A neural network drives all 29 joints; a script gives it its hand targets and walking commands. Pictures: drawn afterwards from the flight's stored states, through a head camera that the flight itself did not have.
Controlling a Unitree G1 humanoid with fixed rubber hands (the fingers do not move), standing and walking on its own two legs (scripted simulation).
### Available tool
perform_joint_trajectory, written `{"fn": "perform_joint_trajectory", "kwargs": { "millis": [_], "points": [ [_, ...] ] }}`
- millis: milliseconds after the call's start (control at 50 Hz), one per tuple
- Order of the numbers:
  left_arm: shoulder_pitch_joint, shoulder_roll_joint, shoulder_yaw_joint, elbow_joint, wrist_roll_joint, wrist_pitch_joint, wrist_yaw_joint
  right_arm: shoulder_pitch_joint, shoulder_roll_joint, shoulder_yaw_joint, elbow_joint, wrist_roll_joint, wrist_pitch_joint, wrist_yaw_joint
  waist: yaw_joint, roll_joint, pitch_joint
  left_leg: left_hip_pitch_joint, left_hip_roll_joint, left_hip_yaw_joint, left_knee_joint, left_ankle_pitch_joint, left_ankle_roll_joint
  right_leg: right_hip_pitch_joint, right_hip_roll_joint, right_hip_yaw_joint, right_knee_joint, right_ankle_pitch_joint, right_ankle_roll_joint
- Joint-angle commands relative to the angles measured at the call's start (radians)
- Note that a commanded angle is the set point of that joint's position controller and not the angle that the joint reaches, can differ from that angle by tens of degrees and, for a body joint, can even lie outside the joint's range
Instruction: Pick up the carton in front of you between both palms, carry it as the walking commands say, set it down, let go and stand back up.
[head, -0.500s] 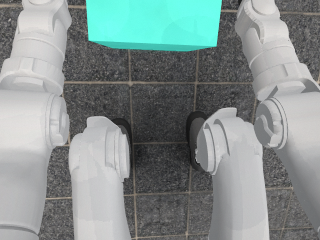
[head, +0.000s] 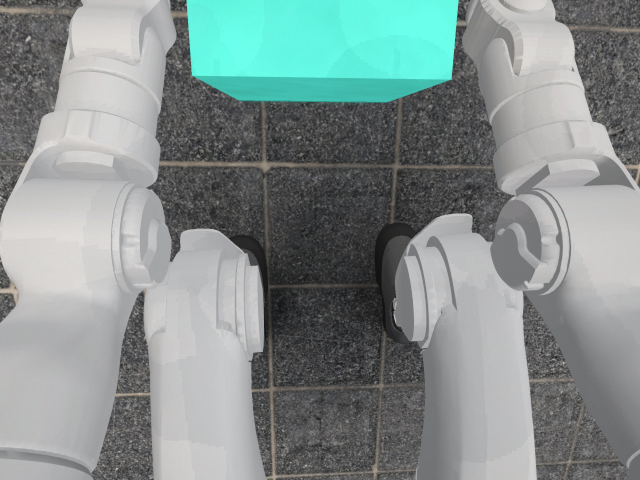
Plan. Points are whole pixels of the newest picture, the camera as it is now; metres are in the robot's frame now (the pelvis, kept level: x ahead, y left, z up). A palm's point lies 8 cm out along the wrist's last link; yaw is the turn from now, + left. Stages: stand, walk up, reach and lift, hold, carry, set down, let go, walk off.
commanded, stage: reach and lift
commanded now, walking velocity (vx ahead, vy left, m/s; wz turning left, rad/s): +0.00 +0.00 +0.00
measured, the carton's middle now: out of the picture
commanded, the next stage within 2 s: none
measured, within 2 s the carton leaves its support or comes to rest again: leaves its support in 0.02 s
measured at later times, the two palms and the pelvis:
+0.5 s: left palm out of the picture +0.50 +0.16 +0.03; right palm out of the picture +0.50 -0.14 +0.03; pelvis -0.01 -0.01 +0.09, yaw +2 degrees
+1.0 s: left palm out of the picture +0.46 +0.16 +0.17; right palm out of the picture +0.47 -0.14 +0.17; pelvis +0.03 -0.01 +0.21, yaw +3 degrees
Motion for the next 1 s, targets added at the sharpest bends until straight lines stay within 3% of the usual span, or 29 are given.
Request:
{"fn": "perform_joint_trajectory", "kwargs": {
  "millis": [0,80,160,200,280,360,520,660,780,980],
  "points": [
    [-0.555,-1.053,-0.321,-0.405,-0.125,-0.002,-0.256,-0.568,1.072,0.383,-0.319,0.141,0.019,0.269,0.014,0.060,-1.543,0.718,-0.073,0.129,-0.169,0.535,0.022,0.696,0.087,-0.147,-0.118,0.547,-0.035],
    [-0.544,-1.137,-0.384,-0.550,-0.131,0.039,-0.236,-0.560,1.129,0.457,-0.415,0.162,0.065,0.262,0.019,0.101,-1.836,0.946,-0.087,0.134,-0.191,0.646,0.011,0.704,0.099,-0.167,-0.147,0.574,-0.027],
    [-0.401,-1.223,-0.367,-0.508,-0.071,0.106,-0.224,-0.513,1.149,0.478,-0.450,0.099,0.112,0.260,0.020,0.107,-1.798,0.910,-0.111,0.151,-0.271,0.535,0.000,0.659,0.104,-0.181,-0.226,0.447,-0.020],
    [-0.325,-1.256,-0.301,-0.415,-0.024,0.140,-0.236,-0.471,1.153,0.425,-0.401,0.047,0.136,0.267,0.008,0.098,-1.639,0.794,-0.120,0.152,-0.332,0.392,0.001,0.614,0.102,-0.182,-0.283,0.331,-0.029],
    [-0.273,-1.286,-0.149,-0.268,0.082,0.175,-0.268,-0.387,1.155,0.246,-0.265,-0.098,0.175,0.285,-0.045,0.088,-1.352,0.616,-0.121,0.149,-0.443,0.152,0.002,0.541,0.108,-0.174,-0.403,0.143,-0.050],
    [-0.307,-1.275,-0.075,-0.254,0.147,0.173,-0.276,-0.388,1.162,0.179,-0.239,-0.161,0.179,0.295,-0.030,0.085,-1.339,0.626,-0.127,0.145,-0.517,0.118,0.009,0.589,0.111,-0.160,-0.477,0.116,-0.058],
    [-0.271,-1.281,-0.060,-0.278,0.180,0.180,-0.284,-0.376,1.253,0.235,-0.255,-0.148,0.200,0.316,0.026,0.014,-1.480,0.765,-0.130,0.150,-0.635,0.133,0.024,0.744,0.119,-0.147,-0.604,0.127,-0.036],
    [-0.187,-1.385,-0.181,-0.376,0.117,0.209,-0.301,-0.259,1.322,0.339,-0.320,-0.110,0.221,0.322,0.011,0.024,-1.613,0.939,-0.135,0.148,-0.707,0.248,0.007,0.903,0.125,-0.144,-0.681,0.239,-0.027],
    [-0.054,-1.449,-0.287,-0.437,0.071,0.209,-0.299,-0.113,1.351,0.425,-0.371,-0.077,0.216,0.325,0.000,0.057,-1.569,1.066,-0.136,0.127,-0.792,0.336,-0.010,0.997,0.124,-0.126,-0.759,0.316,-0.029],
    [0.175,-1.464,-0.300,-0.434,0.101,0.171,-0.272,0.106,1.375,0.458,-0.358,-0.081,0.186,0.322,0.016,0.038,-1.355,1.235,-0.131,0.077,-0.983,0.344,0.001,1.157,0.118,-0.081,-0.949,0.316,-0.034]
  ]
}}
